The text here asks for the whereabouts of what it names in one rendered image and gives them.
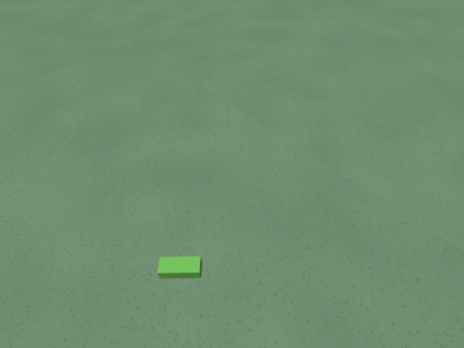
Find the carton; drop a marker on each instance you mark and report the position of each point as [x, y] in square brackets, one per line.
[180, 267]

